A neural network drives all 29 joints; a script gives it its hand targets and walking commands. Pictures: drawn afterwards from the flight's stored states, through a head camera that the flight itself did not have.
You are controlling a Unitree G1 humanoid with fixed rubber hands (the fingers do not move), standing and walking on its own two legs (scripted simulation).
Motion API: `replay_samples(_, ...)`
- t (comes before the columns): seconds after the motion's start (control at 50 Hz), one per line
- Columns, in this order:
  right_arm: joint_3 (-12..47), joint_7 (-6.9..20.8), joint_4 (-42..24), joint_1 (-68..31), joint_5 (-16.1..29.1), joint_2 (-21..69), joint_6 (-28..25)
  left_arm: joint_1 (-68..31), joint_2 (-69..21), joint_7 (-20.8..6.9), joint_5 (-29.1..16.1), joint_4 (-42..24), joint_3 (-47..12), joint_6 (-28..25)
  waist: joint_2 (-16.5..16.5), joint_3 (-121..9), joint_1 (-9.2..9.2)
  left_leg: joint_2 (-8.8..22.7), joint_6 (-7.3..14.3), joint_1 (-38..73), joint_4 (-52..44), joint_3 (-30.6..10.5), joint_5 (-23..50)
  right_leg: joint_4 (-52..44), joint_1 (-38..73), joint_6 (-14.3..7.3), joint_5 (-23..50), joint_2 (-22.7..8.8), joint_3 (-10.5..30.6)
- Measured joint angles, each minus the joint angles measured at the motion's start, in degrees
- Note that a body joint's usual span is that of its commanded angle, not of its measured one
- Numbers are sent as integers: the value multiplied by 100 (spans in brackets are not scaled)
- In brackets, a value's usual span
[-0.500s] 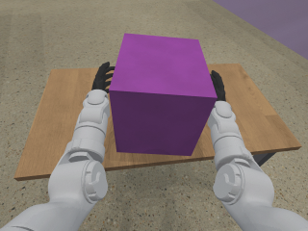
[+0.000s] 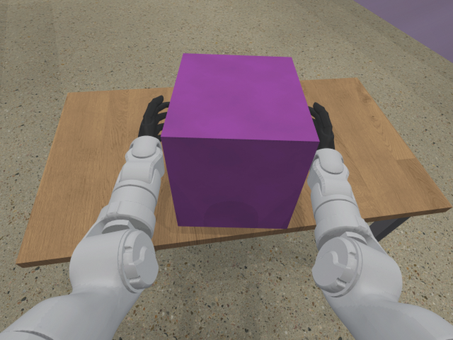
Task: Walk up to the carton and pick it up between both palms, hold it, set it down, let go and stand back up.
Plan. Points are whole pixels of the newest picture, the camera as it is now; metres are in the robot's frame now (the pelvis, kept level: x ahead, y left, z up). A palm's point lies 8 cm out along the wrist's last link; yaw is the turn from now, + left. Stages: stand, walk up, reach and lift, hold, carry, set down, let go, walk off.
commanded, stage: set down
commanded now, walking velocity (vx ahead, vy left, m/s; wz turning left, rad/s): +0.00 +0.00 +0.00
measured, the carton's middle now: (235, 141) +0.47 -0.02 +0.06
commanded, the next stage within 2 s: none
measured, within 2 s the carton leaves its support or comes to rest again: rests again in 1.16 s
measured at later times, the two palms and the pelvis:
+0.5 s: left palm (155, 144) +0.44 +0.14 +0.07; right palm (316, 154) +0.43 -0.18 +0.07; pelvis +0.01 +0.00 +0.00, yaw -1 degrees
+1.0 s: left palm (155, 145) +0.44 +0.14 +0.07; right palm (316, 155) +0.42 -0.18 +0.07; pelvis +0.00 +0.01 +0.00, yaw -2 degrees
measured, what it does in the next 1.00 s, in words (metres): stands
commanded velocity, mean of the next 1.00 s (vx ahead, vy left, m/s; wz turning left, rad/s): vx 0.00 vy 0.00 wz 0.00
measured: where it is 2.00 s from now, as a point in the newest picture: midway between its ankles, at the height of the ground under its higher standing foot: outside the picture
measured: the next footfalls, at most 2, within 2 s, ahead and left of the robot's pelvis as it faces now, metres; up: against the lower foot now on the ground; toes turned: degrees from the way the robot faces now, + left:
none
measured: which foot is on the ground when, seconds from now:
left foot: down 0.00-1.00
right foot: down 0.00-1.00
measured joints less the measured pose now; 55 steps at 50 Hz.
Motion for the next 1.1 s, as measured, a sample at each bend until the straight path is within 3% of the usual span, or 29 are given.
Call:
replay_samples(0.54, 111, -71, 162, 133, -124, -52, -623, 35, 30, 63, -154, 590, 87, -909, 219, -232, 123, 17, 47, -580, 93, 181, -36, 98, -634, 2, 11, -59, -135)
replay_samples(1.1, -500, 175, -2, -32, -581, 47, -601, -83, -101, -5, 236, 381, 432, -920, 118, -98, 127, 19, 77, -652, 3, 250, 88, -35, -697, 6, 164, -78, -162)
